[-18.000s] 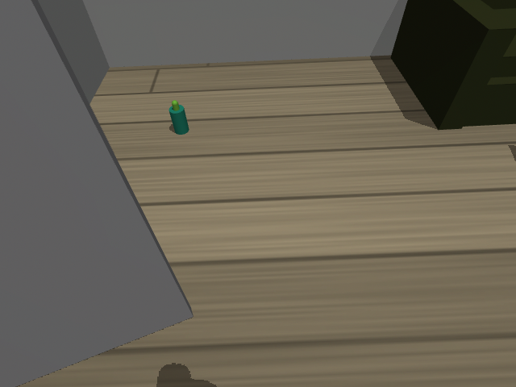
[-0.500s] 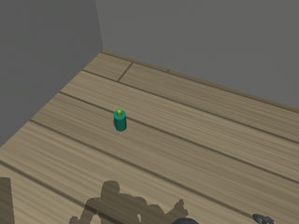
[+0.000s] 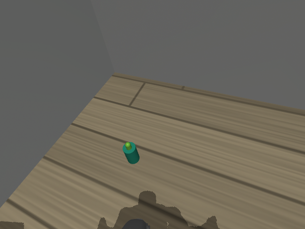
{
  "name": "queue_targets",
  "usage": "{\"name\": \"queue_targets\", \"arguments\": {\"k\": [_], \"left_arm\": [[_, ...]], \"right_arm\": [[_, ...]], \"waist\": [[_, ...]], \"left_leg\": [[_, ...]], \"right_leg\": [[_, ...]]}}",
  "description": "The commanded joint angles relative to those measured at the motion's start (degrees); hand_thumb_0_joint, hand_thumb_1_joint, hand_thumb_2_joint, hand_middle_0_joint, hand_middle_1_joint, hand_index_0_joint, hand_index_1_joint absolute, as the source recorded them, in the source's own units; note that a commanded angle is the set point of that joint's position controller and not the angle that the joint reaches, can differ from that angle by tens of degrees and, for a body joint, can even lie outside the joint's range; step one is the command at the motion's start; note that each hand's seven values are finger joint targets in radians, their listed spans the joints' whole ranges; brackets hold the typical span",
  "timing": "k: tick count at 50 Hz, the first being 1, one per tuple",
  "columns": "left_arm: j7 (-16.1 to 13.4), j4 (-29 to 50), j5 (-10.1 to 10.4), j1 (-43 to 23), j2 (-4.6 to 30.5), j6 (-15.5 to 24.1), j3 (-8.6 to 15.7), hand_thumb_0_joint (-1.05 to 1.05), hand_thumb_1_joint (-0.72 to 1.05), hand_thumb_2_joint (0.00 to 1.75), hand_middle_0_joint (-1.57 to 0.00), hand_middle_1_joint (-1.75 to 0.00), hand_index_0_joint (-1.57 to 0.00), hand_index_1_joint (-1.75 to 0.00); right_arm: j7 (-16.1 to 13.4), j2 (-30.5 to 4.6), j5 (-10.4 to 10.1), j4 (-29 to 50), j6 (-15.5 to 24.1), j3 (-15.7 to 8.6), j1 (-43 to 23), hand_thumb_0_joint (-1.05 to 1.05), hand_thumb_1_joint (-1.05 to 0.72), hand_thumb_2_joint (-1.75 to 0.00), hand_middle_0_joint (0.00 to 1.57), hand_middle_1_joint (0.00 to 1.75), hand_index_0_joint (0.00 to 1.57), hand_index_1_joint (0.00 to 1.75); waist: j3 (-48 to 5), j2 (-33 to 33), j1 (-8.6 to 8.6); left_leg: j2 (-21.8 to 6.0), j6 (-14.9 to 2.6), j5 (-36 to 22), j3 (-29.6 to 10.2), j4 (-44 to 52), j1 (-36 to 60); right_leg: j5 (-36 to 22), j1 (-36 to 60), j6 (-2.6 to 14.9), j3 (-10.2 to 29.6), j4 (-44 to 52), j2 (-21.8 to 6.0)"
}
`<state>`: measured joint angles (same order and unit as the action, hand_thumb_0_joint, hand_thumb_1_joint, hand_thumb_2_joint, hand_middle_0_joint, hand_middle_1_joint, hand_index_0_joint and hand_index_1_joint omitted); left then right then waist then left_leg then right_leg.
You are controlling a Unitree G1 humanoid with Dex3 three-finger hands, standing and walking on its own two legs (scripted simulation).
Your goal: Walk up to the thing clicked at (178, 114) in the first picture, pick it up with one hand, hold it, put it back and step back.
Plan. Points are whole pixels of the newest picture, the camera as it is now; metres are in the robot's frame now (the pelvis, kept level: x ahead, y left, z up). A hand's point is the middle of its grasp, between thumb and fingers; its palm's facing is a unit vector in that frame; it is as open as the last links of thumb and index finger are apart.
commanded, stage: walk up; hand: left
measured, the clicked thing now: (130, 151) +0.70 +0.28 -0.67
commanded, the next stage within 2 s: none
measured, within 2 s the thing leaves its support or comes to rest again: neither
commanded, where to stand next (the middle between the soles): +0.37 +0.05 m, yaw +2 degrees
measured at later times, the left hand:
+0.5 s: hand (69, 217) +0.19 +0.32 -0.16, palm faces +0.00 -0.95 -0.32, open 7.4 cm
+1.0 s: hand (83, 177) +0.31 +0.29 -0.13, palm faces -0.01 -0.90 -0.43, open 7.4 cm
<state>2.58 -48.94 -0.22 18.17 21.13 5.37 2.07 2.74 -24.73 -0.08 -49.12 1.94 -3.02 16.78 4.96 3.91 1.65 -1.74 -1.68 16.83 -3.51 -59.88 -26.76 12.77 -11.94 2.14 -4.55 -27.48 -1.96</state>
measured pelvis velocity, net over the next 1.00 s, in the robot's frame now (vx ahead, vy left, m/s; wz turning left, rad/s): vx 0.25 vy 0.02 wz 0.03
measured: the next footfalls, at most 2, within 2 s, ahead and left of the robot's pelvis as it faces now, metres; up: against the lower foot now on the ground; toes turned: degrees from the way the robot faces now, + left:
left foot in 0.26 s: +0.23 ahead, +0.16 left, +0.00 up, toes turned +7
right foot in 0.74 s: +0.35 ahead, -0.10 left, +0.00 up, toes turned +0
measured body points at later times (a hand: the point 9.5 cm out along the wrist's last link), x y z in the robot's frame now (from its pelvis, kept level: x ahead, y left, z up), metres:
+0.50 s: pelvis +0.15 +0.05 -0.01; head +0.17 +0.08 +0.44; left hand +0.19 +0.37 -0.14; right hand +0.25 -0.26 -0.09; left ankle +0.19 +0.16 -0.74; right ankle +0.18 -0.11 -0.67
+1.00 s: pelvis +0.25 +0.02 -0.01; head +0.28 -0.01 +0.44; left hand +0.31 +0.34 -0.10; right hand +0.34 -0.28 -0.15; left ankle +0.28 +0.18 -0.70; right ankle +0.31 -0.10 -0.74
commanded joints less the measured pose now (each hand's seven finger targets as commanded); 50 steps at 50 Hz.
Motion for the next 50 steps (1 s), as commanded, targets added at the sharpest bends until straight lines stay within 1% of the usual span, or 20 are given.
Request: {"name": "queue_targets", "arguments": {"k": [1, 4, 9, 12, 13, 14, 15, 16, 17, 19, 22, 30, 35, 36, 37, 38, 40, 43, 46, 50], "left_arm": [[-1.6, 4.5, 0.0, 1.6, 15.7, 1.5, 5.5, 0.0, 0.9, 0.9, -0.2, -0.3, -0.2, -0.3], [-1.4, 5.2, -0.5, 2.0, 16.7, 1.3, 5.9, 0.0, 0.9, 0.9, -0.2, -0.3, -0.2, -0.3], [-1.3, 5.3, -0.3, 1.9, 17.2, 0.8, 5.8, 0.0, 0.9, 0.9, -0.2, -0.3, -0.2, -0.3], [-1.4, 5.5, -0.3, 0.6, 17.7, 0.1, 5.3, 0.0, 0.9, 0.9, -0.2, -0.3, -0.2, -0.3], [-1.4, 6.1, -0.7, 0.0, 16.4, 0.1, 4.7, 0.0, 0.9, 0.9, -0.2, -0.3, -0.2, -0.3], [-1.4, 6.2, -0.3, 2.7, 13.2, -0.1, 3.6, 0.0, 0.9, 0.9, -0.2, -0.3, -0.2, -0.3], [-1.1, 6.4, 0.3, 6.7, 8.2, -0.4, 2.4, 0.0, 0.9, 0.9, -0.2, -0.3, -0.2, -0.3], [-2.0, 4.6, 0.1, 6.4, 14.2, -1.2, 3.9, 0.0, 0.9, 0.9, -0.2, -0.3, -0.2, -0.3], [-2.3, 4.3, -0.3, 3.4, 16.6, -1.5, 4.0, 0.0, 0.9, 0.9, -0.2, -0.3, -0.2, -0.3], [-1.9, 2.8, 0.4, 3.6, 15.4, -1.5, 3.7, 0.0, 0.9, 0.9, -0.2, -0.3, -0.2, -0.3], [-1.0, 1.0, 0.5, 6.9, 13.8, -2.2, 3.7, 0.0, 0.9, 0.9, -0.2, -0.3, -0.2, -0.3], [0.4, 2.5, -0.4, -0.4, 12.7, -1.5, 3.8, 0.0, 0.9, 0.9, -0.2, -0.3, -0.2, -0.3], [-1.3, -0.5, -0.7, 4.7, 11.8, 0.0, 3.9, 0.0, 0.9, 0.9, -0.2, -0.3, -0.2, -0.3], [-1.9, -1.1, -0.8, 6.4, 13.3, 0.5, 4.3, 0.0, 0.9, 0.9, -0.2, -0.3, -0.2, -0.3], [-2.5, -1.4, -1.2, 8.9, 16.3, 1.0, 5.1, 0.0, 0.9, 0.9, -0.2, -0.3, -0.2, -0.3], [-3.0, 0.4, -1.2, 6.8, 20.1, 1.2, 5.6, 0.0, 0.9, 0.9, -0.2, -0.3, -0.2, -0.3], [-3.0, 1.5, -0.1, 3.2, 20.9, 0.1, 5.4, 0.0, 0.9, 0.9, -0.2, -0.3, -0.2, -0.3], [-3.6, 1.8, 0.3, 1.2, 17.0, -0.1, 3.9, 0.0, 0.9, 0.9, -0.2, -0.3, -0.2, -0.3], [-3.8, 2.4, -0.3, -0.4, 16.2, -0.2, 3.2, 0.0, 0.9, 0.9, -0.2, -0.3, -0.2, -0.3], [-3.7, 3.0, -1.0, -5.0, 15.6, -1.3, 3.1, 0.0, 0.9, 0.9, -0.2, -0.3, -0.2, -0.3]], "right_arm": [[0.2, -8.4, 0.5, 3.3, 0.5, -3.3, 1.9, 0.0, -0.9, -0.9, 0.2, 0.3, 0.2, 0.3], [0.8, -8.1, 1.0, 4.9, 0.9, -3.3, -2.2, 0.0, -0.9, -0.9, 0.2, 0.3, 0.2, 0.3], [1.4, -7.8, 1.2, 5.2, 1.8, -3.3, -4.9, 0.0, -0.9, -0.9, 0.2, 0.3, 0.2, 0.3], [1.2, -8.5, 1.4, 3.6, 2.3, -3.9, -1.0, 0.0, -0.9, -0.9, 0.2, 0.3, 0.2, 0.3], [0.7, -10.7, 1.5, 1.7, 2.6, -4.8, 5.6, 0.0, -0.9, -0.9, 0.2, 0.3, 0.2, 0.3], [0.0, -13.9, 1.9, 0.5, 3.0, -5.8, 10.8, 0.0, -0.9, -0.9, 0.2, 0.3, 0.2, 0.3], [-0.7, -18.1, 2.2, 2.3, 3.5, -6.7, 11.2, 0.0, -0.9, -0.9, 0.2, 0.3, 0.2, 0.3], [-0.8, -18.8, 0.4, 3.2, 3.5, -6.7, 10.0, 0.0, -0.9, -0.9, 0.2, 0.3, 0.2, 0.3], [-0.8, -17.8, -0.1, 3.3, 3.1, -6.8, 8.4, 0.0, -0.9, -0.9, 0.2, 0.3, 0.2, 0.3], [-1.3, -13.9, -0.1, 4.6, 3.3, -4.9, 3.7, 0.0, -0.9, -0.9, 0.2, 0.3, 0.2, 0.3], [-1.5, -12.1, -0.3, 5.1, 4.0, -4.2, 2.4, 0.0, -0.9, -0.9, 0.2, 0.3, 0.2, 0.3], [-0.7, -13.8, 0.9, 6.6, 3.2, -4.8, 1.8, 0.0, -0.9, -0.9, 0.2, 0.3, 0.2, 0.3], [-0.8, -11.9, 0.4, 7.4, 1.4, -3.7, -1.0, 0.0, -0.9, -0.9, 0.2, 0.3, 0.2, 0.3], [-0.9, -9.1, 0.1, 7.7, 1.2, -2.7, -0.3, 0.0, -0.9, -0.9, 0.2, 0.3, 0.2, 0.3], [-1.1, -5.6, -0.4, 7.8, 1.2, -1.5, 2.0, 0.0, -0.9, -0.9, 0.2, 0.3, 0.2, 0.3], [-1.2, -2.6, -0.2, 7.8, 0.8, -0.3, 4.3, 0.0, -0.9, -0.9, 0.2, 0.3, 0.2, 0.3], [-2.5, -10.2, 0.4, 5.2, -0.5, -2.5, 4.0, 0.0, -0.9, -0.9, 0.2, 0.3, 0.2, 0.3], [-2.3, -9.6, -0.3, 2.7, -1.0, -2.6, 3.5, 0.0, -0.9, -0.9, 0.2, 0.3, 0.2, 0.3], [-2.1, -8.4, 0.2, 1.4, -1.6, -2.4, 3.3, 0.0, -0.9, -0.9, 0.2, 0.3, 0.2, 0.3], [-1.9, -7.3, 0.3, -0.7, -1.8, -2.1, 0.9, 0.0, -0.9, -0.9, 0.2, 0.3, 0.2, 0.3]], "waist": [[-2.3, -10.6, -0.25], [-0.4, -11.0, 1.2], [-1.0, -11.3, 1.16], [-1.5, -8.1, -1.9], [-4.7, -3.6, -5.38], [-8.1, 7.1, -7.58], [-9.7, 18.2, -5.78], [-9.2, 9.2, -6.0], [-4.9, 6.2, -5.66], [-1.2, 1.8, -3.1], [-2.2, 3.4, -1.44], [0.9, 6.2, -3.49], [-3.1, 1.0, 0.36], [-5.6, -3.3, 1.11], [-8.6, -13.3, 2.3], [-7.9, -20.9, 0.45], [-3.6, -14.7, 0.7], [-3.7, -12.9, -0.7], [-5.6, -13.2, -0.83], [-4.3, -15.9, -0.91]], "left_leg": [[-0.9, 1.69, -4.0, -1.0, 7.3, -6.2], [-2.4, 1.77, -4.8, -0.3, 16.0, -5.5], [-2.9, 0.3, -8.0, 4.6, 24.8, 2.0], [-0.8, -0.87, -7.1, 7.1, 29.0, 12.9], [-0.1, -1.89, -5.4, 5.9, 28.0, 21.5], [-3.7, -4.46, 4.3, -1.3, 34.1, 29.8], [-17.5, -8.89, 8.1, -26.4, 39.7, 36.9], [-21.8, -12.98, 10.2, -35.6, 44.2, 33.0], [-22.3, -14.45, 9.6, -34.3, 45.0, 27.5], [-16.3, -9.51, -4.6, -17.8, 44.2, 19.0], [-12.4, -8.56, -13.4, -7.0, 43.5, 16.6], [-12.1, -11.98, 4.3, -2.8, 46.4, 12.8], [-10.1, -8.9, -9.3, 0.5, 31.7, 9.9], [-6.9, -6.37, -11.3, 3.4, 24.3, 9.4], [-3.1, -3.95, -4.4, 6.1, 12.9, 6.3], [3.0, -0.45, 13.5, 6.8, 4.9, -3.7], [0.5, -0.51, 18.1, 2.1, 0.1, -4.2], [-0.4, -0.04, 10.9, -1.5, 1.4, -3.2], [0.8, 1.0, 7.0, -0.5, 5.0, 1.2], [0.0, 1.98, 4.2, 3.2, 17.1, 7.9]], "right_leg": [[-14.3, 7.1, 8.01, 8.5, 12.1, -12.2], [-5.4, 6.1, 9.41, 8.6, 12.7, -13.9], [-10.6, 4.5, 9.08, 6.5, 8.5, -14.6], [-4.4, -2.1, 7.7, 4.9, 2.2, -12.7], [-7.5, -5.3, 6.31, 4.2, -6.5, -11.3], [-7.3, -10.9, 4.28, -0.2, -22.8, -5.9], [17.2, -24.7, 0.36, -0.3, -35.6, 2.3], [20.0, -25.1, 0.98, 5.2, -39.6, 2.1], [18.9, -25.8, 1.36, 7.5, -42.3, 0.0], [11.1, -20.4, 0.81, 11.8, -39.2, -1.5], [6.2, -16.2, -0.41, 8.8, -34.6, -2.0], [1.3, -13.5, -2.56, 3.8, -14.0, -3.9], [-5.2, 0.6, -1.78, 0.9, -1.6, 0.6], [-5.9, 6.2, -0.82, 1.7, 1.8, 0.9], [-5.1, 10.2, 0.98, 11.7, 6.0, -6.3], [-6.8, 12.8, 6.0, 32.3, 10.4, -19.2], [-4.4, 5.8, 14.23, 35.2, 9.5, -22.2], [-11.3, 4.8, 8.88, 20.1, 7.7, -14.2], [-16.3, 1.9, 8.78, 14.7, 6.5, -12.0], [-6.8, -4.9, 8.44, 10.7, 5.9, -11.2]]}}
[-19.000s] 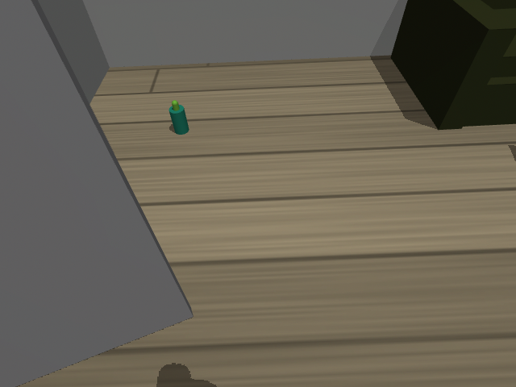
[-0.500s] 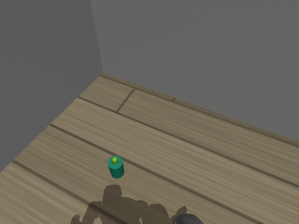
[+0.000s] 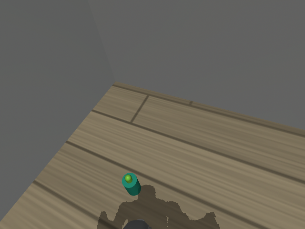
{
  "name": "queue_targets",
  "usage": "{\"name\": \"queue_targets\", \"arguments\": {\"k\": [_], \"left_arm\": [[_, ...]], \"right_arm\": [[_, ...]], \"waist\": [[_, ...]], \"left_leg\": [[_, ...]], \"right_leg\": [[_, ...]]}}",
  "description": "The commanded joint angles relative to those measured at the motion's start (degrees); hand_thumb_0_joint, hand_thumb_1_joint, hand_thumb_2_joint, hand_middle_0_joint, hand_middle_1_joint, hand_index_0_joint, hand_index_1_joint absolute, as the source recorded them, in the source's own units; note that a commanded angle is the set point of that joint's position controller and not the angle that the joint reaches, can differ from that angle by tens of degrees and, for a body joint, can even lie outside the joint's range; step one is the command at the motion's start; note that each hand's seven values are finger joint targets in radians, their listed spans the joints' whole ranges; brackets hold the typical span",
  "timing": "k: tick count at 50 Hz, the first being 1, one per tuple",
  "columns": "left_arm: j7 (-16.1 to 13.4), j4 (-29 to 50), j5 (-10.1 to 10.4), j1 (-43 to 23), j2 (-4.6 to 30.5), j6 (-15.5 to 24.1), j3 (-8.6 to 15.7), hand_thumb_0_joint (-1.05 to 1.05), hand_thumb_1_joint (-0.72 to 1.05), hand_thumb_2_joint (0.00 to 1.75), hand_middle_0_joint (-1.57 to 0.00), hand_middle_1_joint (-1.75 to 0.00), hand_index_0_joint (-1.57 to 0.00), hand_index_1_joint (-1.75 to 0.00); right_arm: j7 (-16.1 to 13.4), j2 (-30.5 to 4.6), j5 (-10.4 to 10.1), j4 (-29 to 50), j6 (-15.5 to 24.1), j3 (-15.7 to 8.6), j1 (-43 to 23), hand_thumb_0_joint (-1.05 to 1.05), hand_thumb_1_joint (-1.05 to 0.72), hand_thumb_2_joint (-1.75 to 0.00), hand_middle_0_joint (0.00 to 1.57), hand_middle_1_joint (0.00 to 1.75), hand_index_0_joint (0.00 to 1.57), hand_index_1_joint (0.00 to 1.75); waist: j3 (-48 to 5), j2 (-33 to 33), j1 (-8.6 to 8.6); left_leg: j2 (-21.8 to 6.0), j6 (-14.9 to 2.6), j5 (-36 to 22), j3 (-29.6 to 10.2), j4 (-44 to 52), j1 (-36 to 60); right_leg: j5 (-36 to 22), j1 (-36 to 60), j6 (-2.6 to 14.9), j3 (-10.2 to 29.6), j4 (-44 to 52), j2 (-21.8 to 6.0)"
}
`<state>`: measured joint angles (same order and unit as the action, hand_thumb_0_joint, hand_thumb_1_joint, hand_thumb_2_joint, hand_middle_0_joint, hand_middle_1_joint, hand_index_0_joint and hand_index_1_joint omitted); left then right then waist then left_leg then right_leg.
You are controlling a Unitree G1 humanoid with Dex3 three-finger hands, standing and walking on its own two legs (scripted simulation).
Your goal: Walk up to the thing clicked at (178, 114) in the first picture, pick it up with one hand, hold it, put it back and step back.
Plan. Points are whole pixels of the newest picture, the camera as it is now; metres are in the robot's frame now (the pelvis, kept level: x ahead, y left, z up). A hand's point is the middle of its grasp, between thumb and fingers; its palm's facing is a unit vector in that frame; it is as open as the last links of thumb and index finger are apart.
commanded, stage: walk up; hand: left
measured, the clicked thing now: (131, 183) +0.46 +0.24 -0.66
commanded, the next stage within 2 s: stand in 1.72 s
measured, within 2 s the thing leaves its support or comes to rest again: neither
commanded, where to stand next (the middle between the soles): +0.12 +0.02 m, yaw +0 degrees
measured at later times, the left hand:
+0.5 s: hand out of the picture +0.05 +0.28 -0.16, palm faces +0.02 -0.94 -0.33, open 7.4 cm
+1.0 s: hand out of the picture +0.13 +0.26 -0.14, palm faces +0.00 -0.94 -0.33, open 7.4 cm
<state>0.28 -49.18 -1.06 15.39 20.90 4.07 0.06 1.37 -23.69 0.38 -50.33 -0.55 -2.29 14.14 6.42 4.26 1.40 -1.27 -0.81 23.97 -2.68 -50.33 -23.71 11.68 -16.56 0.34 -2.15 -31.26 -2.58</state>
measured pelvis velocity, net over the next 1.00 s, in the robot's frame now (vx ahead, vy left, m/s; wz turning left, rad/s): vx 0.04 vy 0.01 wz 0.03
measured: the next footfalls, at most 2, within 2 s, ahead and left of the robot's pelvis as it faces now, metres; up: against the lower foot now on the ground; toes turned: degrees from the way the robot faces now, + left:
left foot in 0.10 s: +0.10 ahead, +0.15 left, +0.00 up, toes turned +1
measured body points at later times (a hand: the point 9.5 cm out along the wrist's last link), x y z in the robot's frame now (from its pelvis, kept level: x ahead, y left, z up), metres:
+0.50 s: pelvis +0.02 +0.02 +0.01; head +0.04 +0.03 +0.45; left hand +0.05 +0.33 -0.13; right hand +0.14 -0.27 -0.12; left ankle +0.06 +0.15 -0.73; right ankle +0.06 -0.12 -0.73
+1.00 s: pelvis +0.04 +0.01 +0.01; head +0.05 +0.01 +0.46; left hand +0.13 +0.31 -0.12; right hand +0.14 -0.29 -0.12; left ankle +0.06 +0.15 -0.73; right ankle +0.06 -0.12 -0.73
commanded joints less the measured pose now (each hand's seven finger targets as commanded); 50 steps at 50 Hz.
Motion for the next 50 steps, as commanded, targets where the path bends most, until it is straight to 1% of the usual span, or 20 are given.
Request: {"name": "queue_targets", "arguments": {"k": [1, 2, 3, 4, 5, 6, 7, 8, 9, 10, 11, 12, 13, 16, 18, 22, 26, 29, 35, 50], "left_arm": [[-1.3, 3.1, 0.0, -3.2, 16.3, -0.4, 5.1, 0.0, 0.9, 0.9, -0.2, -0.3, -0.2, -0.3], [-1.2, 3.1, 0.2, -3.8, 16.2, -0.8, 5.0, 0.0, 0.9, 0.9, -0.2, -0.3, -0.2, -0.3], [-1.0, 2.8, 0.6, -5.3, 16.2, -1.3, 4.9, 0.0, 0.9, 0.9, -0.2, -0.3, -0.2, -0.3], [-0.9, 2.4, 0.8, -5.0, 14.5, -1.7, 4.2, 0.0, 0.9, 0.9, -0.2, -0.3, -0.2, -0.3], [-0.9, 2.1, 1.1, -4.7, 12.8, -2.0, 3.5, 0.0, 0.9, 0.9, -0.2, -0.3, -0.2, -0.3], [-0.8, 1.8, 1.7, -3.6, 10.0, -2.4, 2.8, 0.0, 0.9, 0.9, -0.2, -0.3, -0.2, -0.3], [-1.0, 0.2, 2.3, -1.9, 10.3, -3.0, 2.7, 0.0, 0.9, 0.9, -0.2, -0.3, -0.2, -0.3], [-1.2, -2.3, 1.9, -2.3, 13.3, -3.2, 3.7, 0.0, 0.9, 0.9, -0.2, -0.3, -0.2, -0.3], [-1.0, -3.2, 1.5, -2.2, 13.4, -2.9, 3.7, 0.0, 0.9, 0.9, -0.2, -0.3, -0.2, -0.3], [-0.6, -4.1, 1.5, -2.8, 12.5, -2.7, 3.5, 0.0, 0.9, 0.9, -0.2, -0.3, -0.2, -0.3], [-0.6, -4.8, 1.5, -3.4, 12.5, -2.4, 3.4, 0.0, 0.9, 0.9, -0.2, -0.3, -0.2, -0.3], [-0.6, -5.6, 1.5, -2.8, 12.7, -2.2, 3.4, 0.0, 0.9, 0.9, -0.2, -0.3, -0.2, -0.3], [-0.6, -6.4, 1.5, -3.3, 12.8, -2.2, 3.2, 0.0, 0.9, 0.9, -0.2, -0.3, -0.2, -0.3], [-0.5, -8.1, 1.2, -5.6, 12.2, -2.3, 2.6, 0.0, 0.9, 0.9, -0.2, -0.3, -0.2, -0.3], [-0.2, -9.1, 1.1, -6.7, 12.5, -2.1, 2.5, 0.0, 0.9, 0.9, -0.2, -0.3, -0.2, -0.3], [-0.1, -10.8, 1.0, -8.1, 12.4, -1.6, 2.2, 0.0, 0.9, 0.9, -0.2, -0.3, -0.2, -0.3], [-0.3, -12.1, 1.1, -9.4, 12.5, -1.0, 2.1, 0.0, 0.9, 0.9, -0.2, -0.3, -0.2, -0.3], [-0.4, -12.8, 1.1, -10.1, 12.5, -1.0, 2.0, 0.0, 0.9, 0.9, -0.2, -0.3, -0.2, -0.3], [-0.7, -14.0, 1.1, -11.0, 11.8, -1.3, 2.1, 0.0, 0.9, 0.9, -0.2, -0.3, -0.2, -0.3], [-0.7, -13.7, 0.6, -13.9, 11.6, -2.0, 2.8, 0.0, 0.9, 0.9, -0.2, -0.3, -0.2, -0.3]], "right_arm": [[-0.6, -8.3, -0.1, 0.0, 0.8, -2.9, 3.0, 0.0, -0.9, -0.9, 0.2, 0.3, 0.2, 0.3], [-0.7, -8.2, 0.0, -0.5, 1.1, -2.8, 2.3, 0.0, -0.9, -0.9, 0.2, 0.3, 0.2, 0.3], [-0.9, -8.0, 0.1, -1.6, 1.5, -2.9, 3.5, 0.0, -0.9, -0.9, 0.2, 0.3, 0.2, 0.3], [-1.2, -8.5, 0.4, -2.3, 2.0, -3.1, 3.2, 0.0, -0.9, -0.9, 0.2, 0.3, 0.2, 0.3], [-1.5, -9.9, 0.8, -2.4, 2.4, -3.3, 3.1, 0.0, -0.9, -0.9, 0.2, 0.3, 0.2, 0.3], [-1.7, -13.0, 1.4, -1.8, 2.9, -3.6, 0.8, 0.0, -0.9, -0.9, 0.2, 0.3, 0.2, 0.3], [-1.6, -15.4, 0.6, -0.2, 3.1, -3.3, -5.0, 0.0, -0.9, -0.9, 0.2, 0.3, 0.2, 0.3], [-1.3, -15.7, 0.1, -0.6, 2.8, -3.3, -7.9, 0.0, -0.9, -0.9, 0.2, 0.3, 0.2, 0.3], [-1.2, -13.8, 0.2, -1.0, 2.5, -2.5, -9.4, 0.0, -0.9, -0.9, 0.2, 0.3, 0.2, 0.3], [-1.2, -12.0, 0.2, -1.7, 2.4, -1.7, -9.0, 0.0, -0.9, -0.9, 0.2, 0.3, 0.2, 0.3], [-1.2, -10.9, 0.3, -2.1, 2.4, -1.3, -9.2, 0.0, -0.9, -0.9, 0.2, 0.3, 0.2, 0.3], [-1.0, -10.6, 0.1, -2.4, 2.5, -1.1, -9.6, 0.0, -0.9, -0.9, 0.2, 0.3, 0.2, 0.3], [-0.9, -10.5, -0.1, -3.0, 2.5, -1.0, -9.3, 0.0, -0.9, -0.9, 0.2, 0.3, 0.2, 0.3], [-0.8, -10.4, -0.2, -4.0, 1.9, -0.8, -10.3, 0.0, -0.9, -0.9, 0.2, 0.3, 0.2, 0.3], [-0.9, -10.2, -0.1, -4.7, 1.7, -0.7, -11.0, 0.0, -0.9, -0.9, 0.2, 0.3, 0.2, 0.3], [-0.9, -9.7, -0.2, -6.1, 2.0, -0.5, -11.7, 0.0, -0.9, -0.9, 0.2, 0.3, 0.2, 0.3], [-0.9, -8.9, -0.8, -7.7, 2.2, -0.2, -11.5, 0.0, -0.9, -0.9, 0.2, 0.3, 0.2, 0.3], [-1.0, -8.9, -1.0, -8.6, 2.0, -0.5, -11.9, 0.0, -0.9, -0.9, 0.2, 0.3, 0.2, 0.3], [-1.0, -8.2, -0.8, -10.2, 1.6, -0.5, -13.4, 0.0, -0.9, -0.9, 0.2, 0.3, 0.2, 0.3], [-1.2, -8.4, -0.1, -12.4, 1.7, -0.4, -13.4, 0.0, -0.9, -0.9, 0.2, 0.3, 0.2, 0.3]], "waist": [[-5.8, -16.7, -0.77], [-6.3, -15.5, -1.04], [-7.1, -14.4, -2.3], [-7.3, -11.9, -2.44], [-7.5, -8.1, -2.8], [-7.7, 1.3, -1.13], [-6.0, 5.4, 1.0], [-3.9, 5.1, 0.76], [-3.6, 3.7, 1.68], [-3.6, 4.0, 1.37], [-3.7, 5.4, 1.01], [-4.6, 6.7, 1.18], [-6.0, 6.6, 0.79], [-5.8, 5.4, 0.14], [-4.3, 3.6, 0.0], [-4.9, 0.5, -0.68], [-8.5, -3.6, -1.24], [-9.8, -5.3, -1.58], [-9.4, -6.3, -1.18], [-9.0, -3.1, -1.1]], "left_leg": [[-0.3, 1.13, -4.3, 3.0, 9.3, 6.2], [0.2, 0.98, -6.6, 3.9, 13.0, 8.9], [0.6, 0.49, -10.7, 4.7, 17.5, 12.9], [1.1, 0.0, -12.1, 3.9, 21.0, 15.4], [-1.6, -0.86, -13.9, -0.1, 24.5, 17.1], [-10.3, -3.3, -12.9, -13.4, 29.6, 15.0], [-16.5, -7.59, -2.4, -21.1, 34.4, 6.3], [-16.5, -9.79, 2.3, -19.6, 34.2, -2.1], [-13.3, -8.06, 2.4, -14.9, 32.5, -3.5], [-9.7, -5.58, 1.8, -10.1, 31.6, -1.4], [-7.8, -3.6, -0.6, -8.2, 30.9, 0.3], [-7.5, -2.91, -3.4, -7.7, 29.9, 1.7], [-7.3, -2.65, -3.3, -7.6, 29.8, 3.1], [-8.0, -2.52, 5.8, -8.6, 32.9, 3.2], [-7.3, -1.93, 7.7, -8.2, 33.4, 2.8], [-6.3, -1.32, -0.5, -6.8, 32.3, 7.1], [-5.4, -1.04, -14.9, -4.1, 29.2, 13.9], [-5.3, -0.97, -19.6, -3.0, 28.4, 17.3], [-5.5, -0.61, -22.3, -2.8, 30.3, 17.9], [-5.5, 0.1, -19.8, -2.3, 34.0, 15.2]], "right_leg": [[-3.9, -1.4, 10.19, 8.3, 8.7, -10.7], [-3.2, -2.6, 9.94, 8.2, 6.7, -10.7], [-2.7, -4.6, 9.07, 7.7, 3.9, -10.9], [-3.0, -6.1, 7.66, 7.5, 1.2, -10.0], [-1.9, -8.3, 5.43, 6.7, -1.4, -8.9], [4.6, -9.7, 2.46, 4.0, -6.9, -3.7], [14.5, -4.9, 0.98, 1.0, -7.8, 1.0], [16.2, 2.9, 1.22, 2.6, -10.3, -0.4], [13.9, 5.6, 1.55, 3.0, -6.4, -0.8], [10.9, 5.1, 1.69, 2.7, -2.0, -0.5], [6.1, 4.7, 1.45, 2.8, 0.7, -0.8], [3.0, 5.8, 1.25, 2.7, 2.0, -0.9], [2.7, 6.3, 1.18, 3.0, 2.7, -0.7], [7.2, 6.2, 1.24, 3.9, 5.1, -1.4], [8.0, 5.7, 1.23, 4.7, 7.1, -1.8], [4.0, 4.8, 1.14, 5.7, 10.6, -3.0], [-4.7, 6.1, 0.89, 6.5, 12.4, -4.9], [-7.9, 6.1, 0.83, 6.3, 13.2, -5.7], [-8.1, 7.5, 0.1, 5.0, 14.1, -5.5], [-6.9, 11.8, 0.15, 4.7, 15.1, -5.3]]}}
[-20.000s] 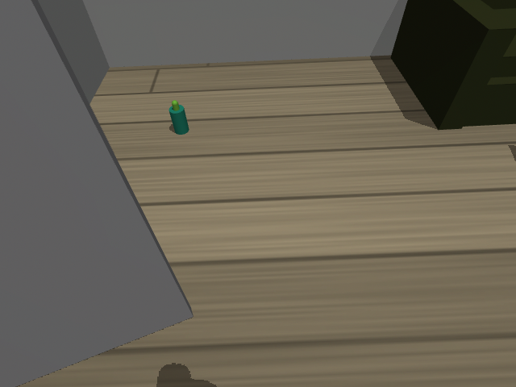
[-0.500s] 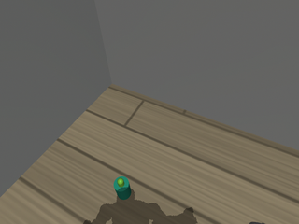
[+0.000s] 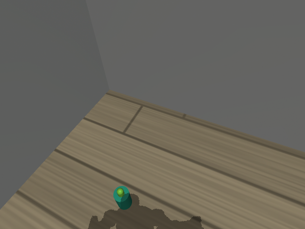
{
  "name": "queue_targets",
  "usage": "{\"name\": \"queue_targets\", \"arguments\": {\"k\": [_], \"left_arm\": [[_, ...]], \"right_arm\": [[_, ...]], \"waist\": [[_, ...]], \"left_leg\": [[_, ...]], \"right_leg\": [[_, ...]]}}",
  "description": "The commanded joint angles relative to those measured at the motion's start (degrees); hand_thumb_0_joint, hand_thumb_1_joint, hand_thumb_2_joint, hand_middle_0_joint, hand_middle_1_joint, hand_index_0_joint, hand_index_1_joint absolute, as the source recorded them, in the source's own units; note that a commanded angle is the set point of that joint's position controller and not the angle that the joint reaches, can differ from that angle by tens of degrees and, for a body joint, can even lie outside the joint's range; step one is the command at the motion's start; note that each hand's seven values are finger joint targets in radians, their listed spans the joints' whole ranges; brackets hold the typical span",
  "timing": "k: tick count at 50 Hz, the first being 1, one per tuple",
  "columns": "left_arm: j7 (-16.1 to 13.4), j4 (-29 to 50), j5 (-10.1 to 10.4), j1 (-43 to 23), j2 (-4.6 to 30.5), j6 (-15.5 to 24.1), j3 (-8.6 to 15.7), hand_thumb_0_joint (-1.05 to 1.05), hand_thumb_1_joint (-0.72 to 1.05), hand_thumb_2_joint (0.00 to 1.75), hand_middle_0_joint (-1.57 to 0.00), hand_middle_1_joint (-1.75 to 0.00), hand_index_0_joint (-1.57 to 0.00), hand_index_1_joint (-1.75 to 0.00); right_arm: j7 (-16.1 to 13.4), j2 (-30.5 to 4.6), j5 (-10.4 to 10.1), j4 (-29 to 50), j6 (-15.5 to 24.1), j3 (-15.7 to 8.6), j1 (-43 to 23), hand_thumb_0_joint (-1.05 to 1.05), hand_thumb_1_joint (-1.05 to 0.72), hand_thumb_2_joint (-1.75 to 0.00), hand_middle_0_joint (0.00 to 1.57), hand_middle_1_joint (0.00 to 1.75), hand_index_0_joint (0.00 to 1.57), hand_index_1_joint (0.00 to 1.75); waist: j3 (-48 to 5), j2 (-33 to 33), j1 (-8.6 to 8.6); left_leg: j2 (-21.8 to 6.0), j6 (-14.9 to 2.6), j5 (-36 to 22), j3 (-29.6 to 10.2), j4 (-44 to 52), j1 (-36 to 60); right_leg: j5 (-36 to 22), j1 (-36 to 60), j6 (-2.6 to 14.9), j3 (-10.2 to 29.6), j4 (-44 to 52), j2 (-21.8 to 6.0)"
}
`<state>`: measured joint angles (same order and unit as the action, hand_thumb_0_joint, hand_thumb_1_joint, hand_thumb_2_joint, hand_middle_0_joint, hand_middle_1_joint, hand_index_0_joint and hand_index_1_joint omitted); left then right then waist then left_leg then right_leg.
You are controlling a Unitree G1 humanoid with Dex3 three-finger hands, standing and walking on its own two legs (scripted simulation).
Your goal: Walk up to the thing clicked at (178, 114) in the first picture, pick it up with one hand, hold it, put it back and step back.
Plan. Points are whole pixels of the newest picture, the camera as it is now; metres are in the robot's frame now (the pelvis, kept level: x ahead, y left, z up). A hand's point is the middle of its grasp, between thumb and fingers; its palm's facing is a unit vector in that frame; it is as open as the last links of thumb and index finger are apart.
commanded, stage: walk up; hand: left
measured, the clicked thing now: (122, 196) +0.42 +0.22 -0.67
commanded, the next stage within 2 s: stand in 0.72 s
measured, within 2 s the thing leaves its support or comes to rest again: neither
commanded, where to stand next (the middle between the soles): +0.08 +0.00 m, yaw -1 degrees
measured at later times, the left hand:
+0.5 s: hand out of the picture +0.08 +0.26 -0.16, palm faces -0.02 -0.94 -0.34, open 7.4 cm
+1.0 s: hand out of the picture +0.08 +0.25 -0.16, palm faces -0.03 -0.94 -0.33, open 7.4 cm
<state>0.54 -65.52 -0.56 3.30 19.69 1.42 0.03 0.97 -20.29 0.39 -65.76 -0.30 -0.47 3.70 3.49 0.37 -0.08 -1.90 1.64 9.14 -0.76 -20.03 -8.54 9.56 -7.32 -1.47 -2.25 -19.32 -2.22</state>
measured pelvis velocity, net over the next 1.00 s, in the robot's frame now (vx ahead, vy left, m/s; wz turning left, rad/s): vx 0.02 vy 0.00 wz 0.00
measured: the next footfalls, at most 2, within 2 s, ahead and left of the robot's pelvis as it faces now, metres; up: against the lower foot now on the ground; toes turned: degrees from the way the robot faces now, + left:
none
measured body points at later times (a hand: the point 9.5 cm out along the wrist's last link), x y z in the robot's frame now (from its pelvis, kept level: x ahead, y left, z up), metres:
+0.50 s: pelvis +0.00 +0.00 +0.00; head +0.02 +0.00 +0.45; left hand +0.09 +0.31 -0.13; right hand +0.07 -0.29 -0.14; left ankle +0.02 +0.14 -0.75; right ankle +0.01 -0.13 -0.75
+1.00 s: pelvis +0.02 +0.00 +0.00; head +0.03 +0.00 +0.45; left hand +0.09 +0.30 -0.14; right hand +0.10 -0.30 -0.13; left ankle +0.02 +0.14 -0.75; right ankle +0.01 -0.14 -0.75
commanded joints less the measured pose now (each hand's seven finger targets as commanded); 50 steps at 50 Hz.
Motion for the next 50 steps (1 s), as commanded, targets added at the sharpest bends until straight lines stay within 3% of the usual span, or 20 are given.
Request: {"name": "queue_targets", "arguments": {"k": [1, 20, 35, 37, 44, 46, 50], "left_arm": [[-0.9, 2.5, 0.2, -1.6, 12.8, 0.6, 2.9, 0.0, 0.9, 0.9, -0.2, -0.3, -0.2, -0.3], [-0.7, 2.9, 0.2, -2.1, 12.1, 0.3, 3.0, 0.0, 0.9, 0.9, -0.2, -0.3, -0.2, -0.3], [-0.8, 2.9, -0.1, -1.4, 12.4, 0.4, 3.1, 0.0, 0.9, 0.9, -0.2, -0.3, -0.2, -0.3], [-0.8, 3.0, 0.1, -0.8, 12.7, 0.1, 2.8, 0.0, 0.9, 0.9, -0.2, -0.3, -0.2, -0.3], [-0.7, 3.3, 0.1, 0.8, 12.6, 0.5, 2.6, 0.0, 0.9, 0.9, -0.2, -0.3, -0.2, -0.3], [-0.7, 3.4, 0.1, 0.3, 12.8, 0.4, 2.7, 0.0, 0.9, 0.9, -0.2, -0.3, -0.2, -0.3], [-0.8, 3.3, 0.1, 0.6, 12.9, 0.4, 2.6, 0.0, 0.9, 0.9, -0.2, -0.3, -0.2, -0.3]], "right_arm": [[-0.8, -11.7, -0.2, 3.0, 1.5, -2.2, -2.8, 0.0, -0.9, -0.9, 0.2, 0.3, 0.2, 0.3], [-0.9, -11.9, -0.1, 3.2, 1.6, -2.1, -0.7, 0.0, -0.9, -0.9, 0.2, 0.3, 0.2, 0.3], [-0.9, -11.6, -0.1, 3.3, 1.3, -2.3, -1.0, 0.0, -0.9, -0.9, 0.2, 0.3, 0.2, 0.3], [-1.0, -11.6, 0.3, 3.7, 1.4, -2.0, -0.8, 0.0, -0.9, -0.9, 0.2, 0.3, 0.2, 0.3], [-1.1, -11.9, 0.1, 4.0, 1.9, -2.0, -1.3, 0.0, -0.9, -0.9, 0.2, 0.3, 0.2, 0.3], [-1.2, -12.0, 0.0, 3.9, 1.9, -1.8, -0.5, 0.0, -0.9, -0.9, 0.2, 0.3, 0.2, 0.3], [-1.3, -12.0, -0.1, 4.0, 1.9, -1.8, -1.2, 0.0, -0.9, -0.9, 0.2, 0.3, 0.2, 0.3]], "waist": [[-6.1, 0.8, 0.38], [-5.2, 0.3, -0.21], [-5.2, -0.5, -0.35], [-4.2, -0.8, -0.49], [-6.7, 1.2, -0.16], [-6.7, 1.0, -0.37], [-6.9, 0.2, -0.17]], "left_leg": [[-5.1, -2.33, -5.9, -4.3, 3.7, 0.7], [-4.8, -2.48, -3.7, -4.6, 4.0, 0.0], [-4.5, -2.61, -3.7, -4.2, 3.8, 1.4], [-5.1, -2.33, 0.0, -4.7, 5.0, 0.3], [-5.8, -2.26, -9.5, -4.4, 3.5, 3.0], [-5.5, -2.18, -7.4, -4.1, 3.9, 2.0], [-6.0, -2.05, -11.5, -4.2, 3.1, 3.3]], "right_leg": [[-4.8, 2.5, 2.03, 4.8, 3.0, -5.5], [-2.0, 1.6, 1.97, 4.8, 3.8, -4.8], [-3.0, 0.7, 1.82, 4.8, 4.1, -5.2], [2.9, -0.5, 1.99, 4.9, 4.3, -5.3], [-6.3, 1.7, 2.23, 4.9, 2.9, -5.9], [-5.3, 2.3, 2.17, 5.0, 3.2, -5.9], [-8.7, 2.5, 2.09, 4.6, 2.7, -6.0]]}}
